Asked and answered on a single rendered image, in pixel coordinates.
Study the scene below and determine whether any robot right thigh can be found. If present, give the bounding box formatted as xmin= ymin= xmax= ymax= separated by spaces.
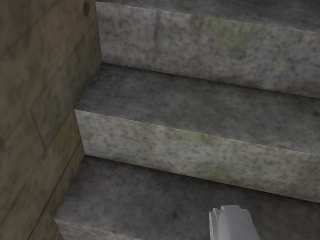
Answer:
xmin=209 ymin=205 xmax=260 ymax=240

